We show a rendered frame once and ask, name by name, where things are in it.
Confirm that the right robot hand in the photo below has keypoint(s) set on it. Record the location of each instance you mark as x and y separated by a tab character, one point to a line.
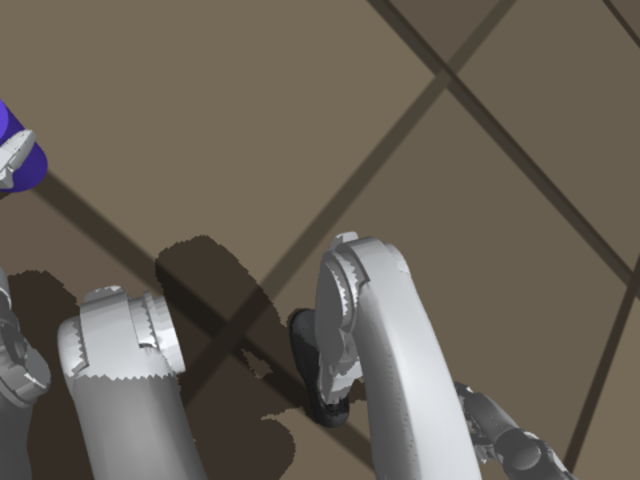
486	419

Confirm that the left robot hand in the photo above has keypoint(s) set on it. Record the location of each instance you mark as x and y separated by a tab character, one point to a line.
13	153

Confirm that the left robot arm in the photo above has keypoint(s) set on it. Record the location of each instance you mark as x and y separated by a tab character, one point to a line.
24	376

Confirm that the right robot foot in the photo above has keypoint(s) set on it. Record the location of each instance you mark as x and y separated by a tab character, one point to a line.
306	355

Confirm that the bottle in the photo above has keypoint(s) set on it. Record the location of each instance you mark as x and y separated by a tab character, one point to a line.
34	168

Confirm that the right robot arm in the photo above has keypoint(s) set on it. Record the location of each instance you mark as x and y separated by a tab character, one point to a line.
525	457

